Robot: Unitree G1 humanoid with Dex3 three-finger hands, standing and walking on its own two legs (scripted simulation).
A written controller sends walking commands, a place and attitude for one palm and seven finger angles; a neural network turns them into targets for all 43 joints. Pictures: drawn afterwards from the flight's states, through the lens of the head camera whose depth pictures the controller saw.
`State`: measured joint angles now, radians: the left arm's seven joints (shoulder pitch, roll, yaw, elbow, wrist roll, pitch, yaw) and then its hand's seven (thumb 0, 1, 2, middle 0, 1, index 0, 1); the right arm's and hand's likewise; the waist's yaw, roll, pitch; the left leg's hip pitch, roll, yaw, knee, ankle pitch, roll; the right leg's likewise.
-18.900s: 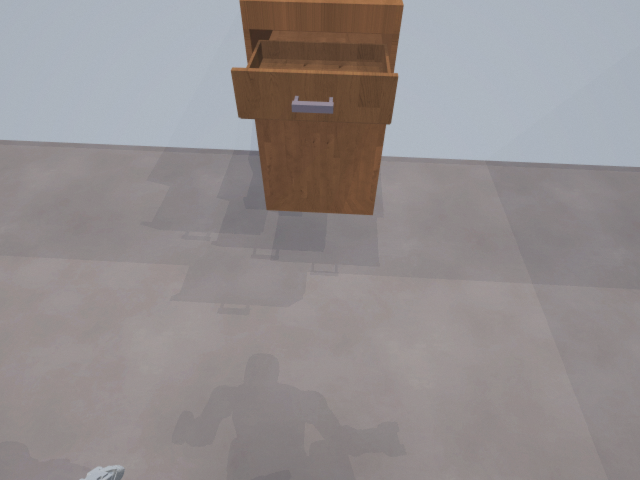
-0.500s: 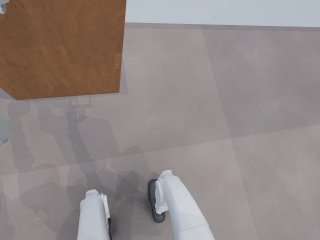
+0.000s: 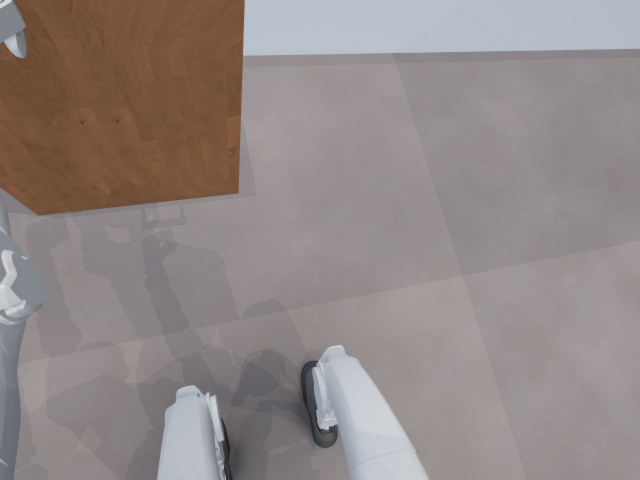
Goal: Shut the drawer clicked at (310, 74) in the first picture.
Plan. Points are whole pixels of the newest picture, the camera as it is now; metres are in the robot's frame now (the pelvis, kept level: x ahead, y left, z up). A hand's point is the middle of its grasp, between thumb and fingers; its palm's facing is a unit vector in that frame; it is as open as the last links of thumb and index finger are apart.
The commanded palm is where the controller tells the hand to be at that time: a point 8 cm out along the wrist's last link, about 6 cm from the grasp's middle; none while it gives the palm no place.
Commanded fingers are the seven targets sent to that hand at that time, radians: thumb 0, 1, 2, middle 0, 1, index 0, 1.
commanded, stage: pull the fist back off the drawer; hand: left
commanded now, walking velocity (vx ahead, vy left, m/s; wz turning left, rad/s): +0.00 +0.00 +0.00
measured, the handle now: out of the picture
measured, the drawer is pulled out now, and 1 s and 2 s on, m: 0.00 0.00 0.00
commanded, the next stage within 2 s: draw the hand back to the body in 0.20 s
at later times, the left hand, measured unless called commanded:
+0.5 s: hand out of the picture +0.52 +0.21 +0.10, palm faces +0.02 -1.00 -0.05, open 3.2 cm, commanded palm +0.48 +0.25 +0.12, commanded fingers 0.00 0.90 0.90 -1.40 -1.60 -1.40 -1.60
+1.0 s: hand out of the picture +0.37 +0.23 +0.19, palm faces +0.26 -0.93 -0.25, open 3.2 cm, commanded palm +0.32 +0.27 +0.21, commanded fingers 0.00 0.90 0.90 -1.40 -1.60 -1.40 -1.60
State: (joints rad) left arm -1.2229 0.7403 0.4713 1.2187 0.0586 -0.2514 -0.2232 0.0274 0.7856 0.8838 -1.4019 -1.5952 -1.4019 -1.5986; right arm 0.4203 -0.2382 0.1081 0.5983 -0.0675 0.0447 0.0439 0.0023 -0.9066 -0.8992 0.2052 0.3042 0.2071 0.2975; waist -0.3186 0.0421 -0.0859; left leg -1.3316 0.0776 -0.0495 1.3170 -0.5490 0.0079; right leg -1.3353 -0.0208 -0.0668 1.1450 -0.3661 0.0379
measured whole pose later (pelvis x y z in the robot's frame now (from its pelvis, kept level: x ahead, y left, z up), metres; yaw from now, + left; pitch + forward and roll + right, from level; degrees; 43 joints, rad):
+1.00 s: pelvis +0.06 -0.01 +0.11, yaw +3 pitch +5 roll -1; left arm -0.02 0.31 0.18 0.19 -0.07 -0.11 0.03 0.01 0.89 0.89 -1.40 -1.59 -1.40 -1.60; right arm 0.22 -0.24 0.03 0.54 0.04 0.02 -0.07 0.01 -0.91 -0.90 0.20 0.30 0.20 0.30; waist -0.01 0.04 -0.05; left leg -0.34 0.03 0.01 0.67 -0.41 -0.01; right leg -0.41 -0.05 -0.04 0.64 -0.31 0.04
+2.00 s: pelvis +0.05 +0.00 +0.13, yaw +3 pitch -1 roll -1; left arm 0.57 0.34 0.35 -0.48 -0.03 -0.17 0.10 0.01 0.89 0.89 -1.41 -1.59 -1.41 -1.60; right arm 0.19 -0.23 0.01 0.58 -0.03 -0.06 -0.08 0.01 -0.90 -0.90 0.21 0.30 0.21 0.30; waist 0.01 0.05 0.02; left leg -0.14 0.03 0.04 0.44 -0.28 0.00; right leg -0.20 -0.05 -0.02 0.38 -0.16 0.04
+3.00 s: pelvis -0.05 -0.02 +0.11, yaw +7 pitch +1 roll -2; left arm 0.59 0.43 0.44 -0.56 0.03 -0.32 0.14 0.01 0.88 0.89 -1.41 -1.59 -1.41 -1.60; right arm 0.23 -0.20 -0.03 0.57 0.00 -0.10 -0.08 0.01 -0.90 -0.90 0.20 0.30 0.21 0.30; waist -0.04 0.01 0.02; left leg -0.46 0.02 -0.04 0.63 -0.21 0.03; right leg -0.41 0.05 0.06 0.64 -0.19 0.03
